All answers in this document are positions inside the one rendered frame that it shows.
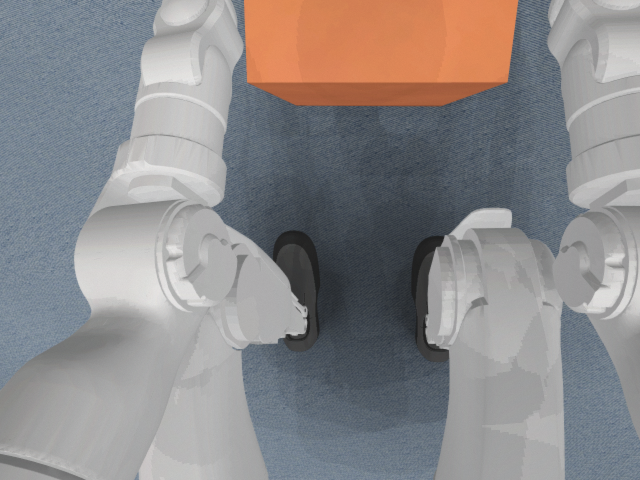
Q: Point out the carton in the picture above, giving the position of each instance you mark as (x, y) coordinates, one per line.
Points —
(378, 52)

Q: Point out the robot right forearm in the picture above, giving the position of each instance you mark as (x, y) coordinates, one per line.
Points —
(597, 46)

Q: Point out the robot right upper arm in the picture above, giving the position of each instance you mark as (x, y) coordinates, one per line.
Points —
(597, 272)

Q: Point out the robot left upper arm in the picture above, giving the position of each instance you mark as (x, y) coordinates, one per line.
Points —
(89, 407)

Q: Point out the robot right thigh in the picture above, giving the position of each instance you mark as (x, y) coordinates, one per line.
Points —
(505, 418)

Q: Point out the robot left forearm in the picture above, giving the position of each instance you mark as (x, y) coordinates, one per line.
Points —
(181, 110)

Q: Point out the robot right foot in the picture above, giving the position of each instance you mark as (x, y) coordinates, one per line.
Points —
(421, 265)

